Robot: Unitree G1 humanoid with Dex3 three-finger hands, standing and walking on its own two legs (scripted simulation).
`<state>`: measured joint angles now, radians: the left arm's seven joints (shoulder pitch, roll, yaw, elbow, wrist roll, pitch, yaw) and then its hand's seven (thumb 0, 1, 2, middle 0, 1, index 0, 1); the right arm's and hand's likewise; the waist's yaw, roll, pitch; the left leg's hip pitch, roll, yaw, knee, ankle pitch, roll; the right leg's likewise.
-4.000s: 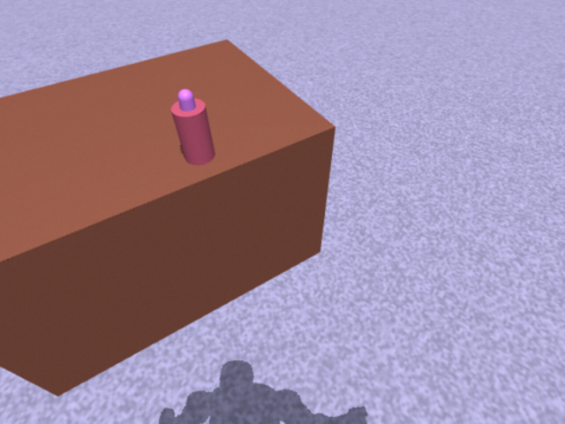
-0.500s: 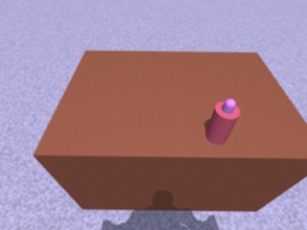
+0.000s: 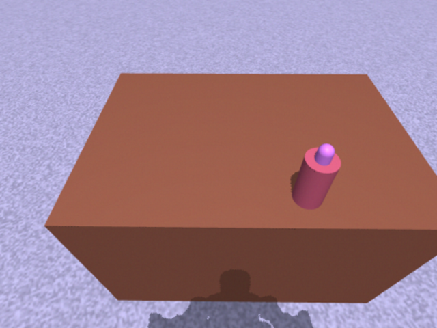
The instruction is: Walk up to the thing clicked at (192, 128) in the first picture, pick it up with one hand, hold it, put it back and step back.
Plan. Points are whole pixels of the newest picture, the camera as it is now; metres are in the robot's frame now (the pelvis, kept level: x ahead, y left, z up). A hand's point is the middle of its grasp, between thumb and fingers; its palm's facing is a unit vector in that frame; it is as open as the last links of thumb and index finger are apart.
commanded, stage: walk up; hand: right
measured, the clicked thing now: (316, 174) +0.47 -0.22 -0.03
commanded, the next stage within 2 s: stand in 0.32 s
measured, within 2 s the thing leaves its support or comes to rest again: neither
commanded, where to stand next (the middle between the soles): +0.06 +0.00 m, yaw -2 degrees
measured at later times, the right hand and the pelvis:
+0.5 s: hand out of the picture +0.08 -0.25 -0.15, palm faces -0.01 +0.94 -0.34, open 7.4 cm; pelvis +0.00 +0.00 +0.00, yaw +0 degrees
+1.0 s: hand out of the picture +0.05 -0.26 -0.16, palm faces +0.00 +0.94 -0.34, open 7.4 cm; pelvis -0.01 +0.00 +0.00, yaw -1 degrees
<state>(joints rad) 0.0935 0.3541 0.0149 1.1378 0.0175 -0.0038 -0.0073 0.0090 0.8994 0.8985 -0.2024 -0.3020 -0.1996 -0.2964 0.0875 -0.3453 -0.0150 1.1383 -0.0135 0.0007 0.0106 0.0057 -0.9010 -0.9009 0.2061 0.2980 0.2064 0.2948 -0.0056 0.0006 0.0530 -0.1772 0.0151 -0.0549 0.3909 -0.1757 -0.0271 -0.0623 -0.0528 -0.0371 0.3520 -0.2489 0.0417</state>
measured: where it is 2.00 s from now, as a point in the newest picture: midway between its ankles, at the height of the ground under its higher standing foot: outside the picture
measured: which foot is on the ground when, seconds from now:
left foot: down 0.00-1.00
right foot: down 0.00-1.00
